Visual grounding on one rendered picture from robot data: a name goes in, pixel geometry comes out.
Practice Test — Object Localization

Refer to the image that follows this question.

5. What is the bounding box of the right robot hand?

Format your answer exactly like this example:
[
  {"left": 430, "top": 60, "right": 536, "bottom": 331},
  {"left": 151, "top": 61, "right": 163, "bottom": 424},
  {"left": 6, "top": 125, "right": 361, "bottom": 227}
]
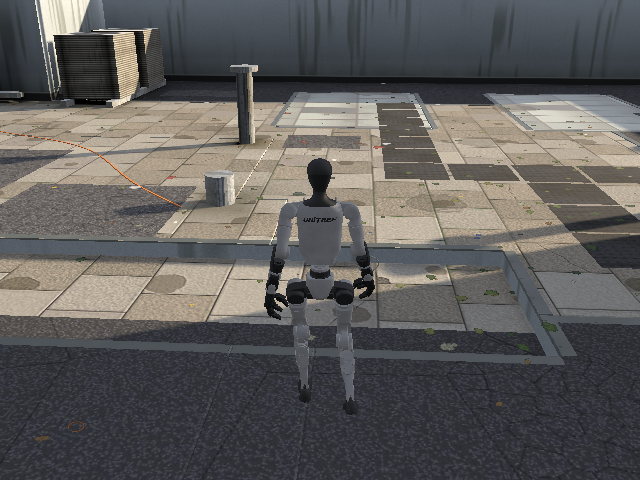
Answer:
[{"left": 353, "top": 278, "right": 375, "bottom": 299}]

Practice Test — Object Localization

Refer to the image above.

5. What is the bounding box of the left robot hand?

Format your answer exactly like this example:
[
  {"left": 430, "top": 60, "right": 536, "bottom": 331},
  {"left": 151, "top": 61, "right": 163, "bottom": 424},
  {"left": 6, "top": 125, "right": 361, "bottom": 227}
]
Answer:
[{"left": 264, "top": 292, "right": 289, "bottom": 320}]

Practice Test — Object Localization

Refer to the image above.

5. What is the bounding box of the left robot forearm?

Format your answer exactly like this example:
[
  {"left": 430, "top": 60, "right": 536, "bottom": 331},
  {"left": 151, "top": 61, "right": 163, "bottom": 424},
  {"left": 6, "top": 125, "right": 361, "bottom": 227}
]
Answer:
[{"left": 265, "top": 244, "right": 285, "bottom": 294}]

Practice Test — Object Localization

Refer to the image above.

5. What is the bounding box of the right robot forearm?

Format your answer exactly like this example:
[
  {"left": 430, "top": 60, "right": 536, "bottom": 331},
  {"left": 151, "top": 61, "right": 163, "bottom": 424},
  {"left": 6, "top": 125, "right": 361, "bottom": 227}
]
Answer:
[{"left": 356, "top": 241, "right": 374, "bottom": 281}]

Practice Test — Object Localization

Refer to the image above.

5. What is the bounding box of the humanoid robot head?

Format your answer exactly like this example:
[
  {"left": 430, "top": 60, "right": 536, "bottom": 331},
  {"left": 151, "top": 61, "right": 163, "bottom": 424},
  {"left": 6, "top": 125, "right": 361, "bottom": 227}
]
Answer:
[{"left": 303, "top": 158, "right": 337, "bottom": 207}]

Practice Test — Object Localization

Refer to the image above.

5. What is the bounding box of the robot left foot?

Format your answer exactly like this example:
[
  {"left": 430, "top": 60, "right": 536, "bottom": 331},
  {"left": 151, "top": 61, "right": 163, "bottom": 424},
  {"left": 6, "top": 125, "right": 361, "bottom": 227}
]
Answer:
[{"left": 298, "top": 378, "right": 312, "bottom": 403}]

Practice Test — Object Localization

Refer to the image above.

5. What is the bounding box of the right robot upper arm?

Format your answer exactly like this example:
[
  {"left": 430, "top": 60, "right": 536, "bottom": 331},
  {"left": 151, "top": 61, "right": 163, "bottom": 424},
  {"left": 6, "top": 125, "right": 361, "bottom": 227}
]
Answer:
[{"left": 341, "top": 202, "right": 366, "bottom": 257}]

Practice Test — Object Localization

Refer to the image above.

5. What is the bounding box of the left robot upper arm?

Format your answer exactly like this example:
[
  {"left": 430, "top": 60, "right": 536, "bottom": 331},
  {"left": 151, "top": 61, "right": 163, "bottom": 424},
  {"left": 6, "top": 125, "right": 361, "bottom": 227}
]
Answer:
[{"left": 274, "top": 202, "right": 299, "bottom": 259}]

